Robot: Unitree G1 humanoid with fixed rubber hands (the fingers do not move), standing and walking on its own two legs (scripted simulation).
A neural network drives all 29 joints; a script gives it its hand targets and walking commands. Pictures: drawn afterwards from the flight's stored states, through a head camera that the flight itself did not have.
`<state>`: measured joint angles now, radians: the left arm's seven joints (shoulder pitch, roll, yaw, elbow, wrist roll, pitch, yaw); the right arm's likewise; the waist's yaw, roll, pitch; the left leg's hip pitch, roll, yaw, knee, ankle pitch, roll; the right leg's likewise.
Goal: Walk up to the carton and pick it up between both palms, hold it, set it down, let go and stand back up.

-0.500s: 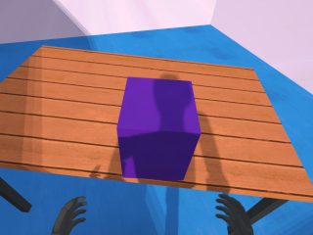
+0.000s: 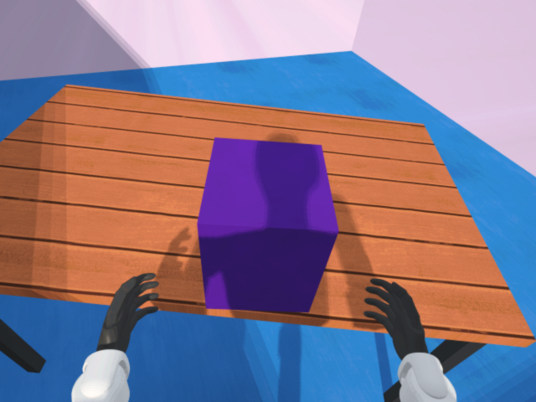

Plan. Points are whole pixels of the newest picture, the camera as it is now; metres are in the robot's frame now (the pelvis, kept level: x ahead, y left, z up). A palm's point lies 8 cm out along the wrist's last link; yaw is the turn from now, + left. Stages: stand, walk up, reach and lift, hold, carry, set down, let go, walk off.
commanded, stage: reach and lift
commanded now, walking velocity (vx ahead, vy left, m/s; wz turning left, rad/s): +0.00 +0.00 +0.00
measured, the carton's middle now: (263, 227) +0.44 +0.02 +0.00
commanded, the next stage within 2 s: none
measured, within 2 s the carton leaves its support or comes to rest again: neither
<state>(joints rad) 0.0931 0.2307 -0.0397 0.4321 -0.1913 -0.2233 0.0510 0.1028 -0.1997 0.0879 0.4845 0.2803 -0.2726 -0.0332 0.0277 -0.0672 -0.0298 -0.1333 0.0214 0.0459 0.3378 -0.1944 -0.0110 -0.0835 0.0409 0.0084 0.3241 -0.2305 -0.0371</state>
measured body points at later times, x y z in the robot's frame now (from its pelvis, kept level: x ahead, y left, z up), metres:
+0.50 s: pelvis -0.02 +0.01 +0.00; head -0.01 +0.02 +0.45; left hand +0.31 +0.23 +0.07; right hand +0.32 -0.20 +0.07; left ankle -0.01 +0.12 -0.75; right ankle -0.04 -0.09 -0.75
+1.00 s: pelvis -0.02 +0.00 +0.00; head +0.01 +0.02 +0.45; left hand +0.38 +0.23 +0.11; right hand +0.40 -0.19 +0.11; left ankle -0.01 +0.12 -0.75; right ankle -0.04 -0.09 -0.75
